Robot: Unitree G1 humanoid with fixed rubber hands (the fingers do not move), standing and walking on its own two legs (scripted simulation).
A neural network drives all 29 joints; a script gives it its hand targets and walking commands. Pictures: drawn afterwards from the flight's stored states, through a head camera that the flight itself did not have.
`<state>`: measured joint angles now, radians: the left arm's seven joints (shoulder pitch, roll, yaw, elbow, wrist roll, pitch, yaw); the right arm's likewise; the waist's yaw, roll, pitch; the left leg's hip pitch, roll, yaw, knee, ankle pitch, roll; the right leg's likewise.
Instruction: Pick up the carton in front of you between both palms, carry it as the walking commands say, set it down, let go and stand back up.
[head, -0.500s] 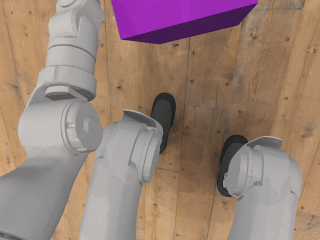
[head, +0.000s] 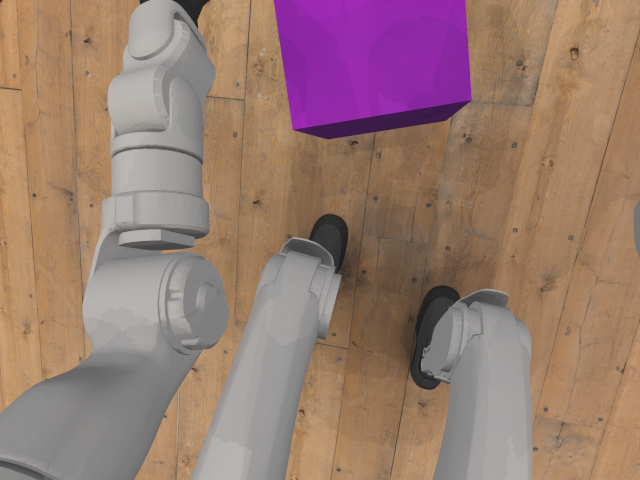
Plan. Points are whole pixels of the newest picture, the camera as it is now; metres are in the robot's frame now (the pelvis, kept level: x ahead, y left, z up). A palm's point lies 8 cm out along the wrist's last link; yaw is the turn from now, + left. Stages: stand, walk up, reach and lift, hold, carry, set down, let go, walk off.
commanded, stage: set down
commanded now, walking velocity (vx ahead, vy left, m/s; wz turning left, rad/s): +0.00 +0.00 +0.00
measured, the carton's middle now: (374, 53) +0.55 +0.10 -0.38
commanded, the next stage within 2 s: let go in 0.38 s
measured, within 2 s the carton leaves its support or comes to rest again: neither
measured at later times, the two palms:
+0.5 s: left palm out of the picture +0.49 +0.25 +0.03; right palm out of the picture +0.64 -0.11 +0.04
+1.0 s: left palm out of the picture +0.34 +0.26 +0.15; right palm out of the picture +0.44 -0.15 +0.13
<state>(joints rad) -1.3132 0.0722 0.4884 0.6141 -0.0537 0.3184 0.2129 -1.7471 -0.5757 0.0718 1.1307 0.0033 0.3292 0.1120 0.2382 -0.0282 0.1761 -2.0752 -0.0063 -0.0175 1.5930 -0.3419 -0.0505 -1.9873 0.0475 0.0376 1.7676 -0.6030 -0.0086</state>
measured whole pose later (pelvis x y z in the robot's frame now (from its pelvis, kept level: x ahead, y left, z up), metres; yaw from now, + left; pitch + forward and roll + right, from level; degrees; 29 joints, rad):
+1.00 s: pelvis +0.07 +0.03 +0.23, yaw -4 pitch +25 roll -1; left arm -0.19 0.17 0.10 0.43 0.02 0.12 -0.12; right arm -0.46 -0.13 -0.22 0.62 -0.14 0.13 -0.11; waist 0.16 0.02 -0.01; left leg -0.97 0.01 0.00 0.72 -0.19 0.01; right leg -0.86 0.03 0.07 0.77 -0.34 0.03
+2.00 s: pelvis +0.11 +0.01 +0.27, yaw -1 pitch -4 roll +1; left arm 0.23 0.23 0.02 0.37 0.03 0.24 -0.02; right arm 0.21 -0.20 -0.03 0.47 0.00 0.10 0.03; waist 0.00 -0.03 0.08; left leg -0.19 -0.02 -0.03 0.47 -0.21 -0.01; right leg -0.06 0.00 0.03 0.49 -0.35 0.00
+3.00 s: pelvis +0.13 +0.03 +0.27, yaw -3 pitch -1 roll +0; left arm 0.20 0.37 0.02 0.86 0.03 0.00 0.02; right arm 0.13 -0.34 -0.03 0.91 -0.03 0.00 -0.01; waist -0.01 -0.05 0.02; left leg -0.21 -0.02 0.02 0.47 -0.23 0.03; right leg -0.06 -0.01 0.08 0.40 -0.32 0.03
